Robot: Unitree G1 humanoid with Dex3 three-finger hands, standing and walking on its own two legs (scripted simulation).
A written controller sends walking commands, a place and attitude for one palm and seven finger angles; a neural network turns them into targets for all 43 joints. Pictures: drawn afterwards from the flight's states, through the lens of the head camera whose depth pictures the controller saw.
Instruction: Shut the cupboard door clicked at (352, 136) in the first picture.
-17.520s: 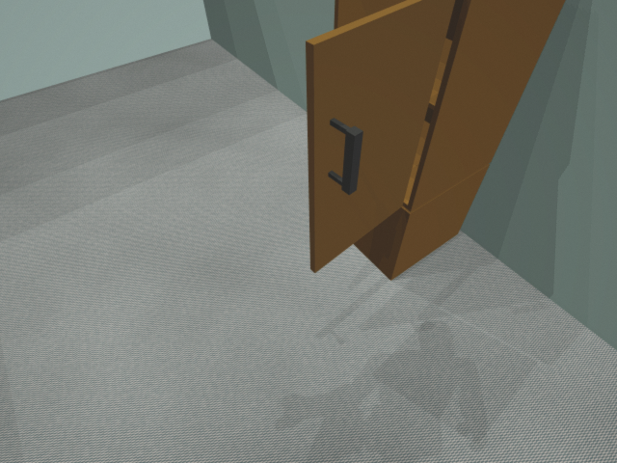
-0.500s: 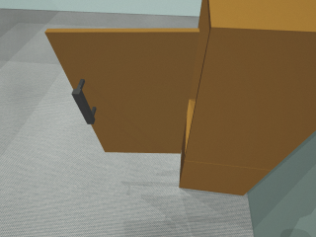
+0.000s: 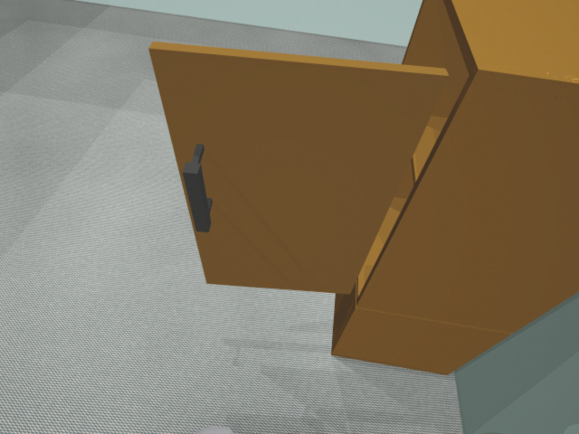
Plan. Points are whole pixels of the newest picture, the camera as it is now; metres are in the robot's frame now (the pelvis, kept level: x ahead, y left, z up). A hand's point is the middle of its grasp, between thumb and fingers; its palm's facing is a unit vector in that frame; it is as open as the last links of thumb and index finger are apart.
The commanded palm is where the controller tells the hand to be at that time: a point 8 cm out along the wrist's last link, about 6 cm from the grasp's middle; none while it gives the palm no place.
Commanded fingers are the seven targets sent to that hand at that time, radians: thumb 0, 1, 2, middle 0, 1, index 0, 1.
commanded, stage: come to a stop and stand still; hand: left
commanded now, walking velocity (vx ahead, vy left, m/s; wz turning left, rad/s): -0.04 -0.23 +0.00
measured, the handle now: (201, 190) +0.45 +0.18 +0.05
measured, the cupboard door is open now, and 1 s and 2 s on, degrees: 96 96 96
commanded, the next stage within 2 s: look again from close up in 1.16 s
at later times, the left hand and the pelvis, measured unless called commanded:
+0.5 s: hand out of the picture +0.03 +0.20 -0.16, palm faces +0.00 -0.98 -0.21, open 7.3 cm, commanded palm none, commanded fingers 0.00 0.90 0.90 -0.20 -0.30 -0.20 -0.30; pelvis +0.00 +0.02 +0.01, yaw -1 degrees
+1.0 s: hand out of the picture +0.02 +0.21 -0.16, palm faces -0.02 -0.99 -0.17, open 7.4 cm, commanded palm none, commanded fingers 0.00 0.90 0.90 -0.20 -0.30 -0.20 -0.30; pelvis +0.02 +0.05 +0.02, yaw -2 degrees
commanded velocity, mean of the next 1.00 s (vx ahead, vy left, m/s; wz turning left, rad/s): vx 0.00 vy -0.02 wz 0.00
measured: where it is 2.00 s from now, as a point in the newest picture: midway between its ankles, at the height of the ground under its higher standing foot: outside the picture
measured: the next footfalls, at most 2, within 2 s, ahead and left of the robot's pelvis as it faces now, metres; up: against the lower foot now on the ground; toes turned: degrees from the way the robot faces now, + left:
right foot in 0.14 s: +0.08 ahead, -0.05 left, +0.00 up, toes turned +1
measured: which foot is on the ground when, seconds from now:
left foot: down 0.00-1.00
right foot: up 0.00-0.12, down 0.14-1.00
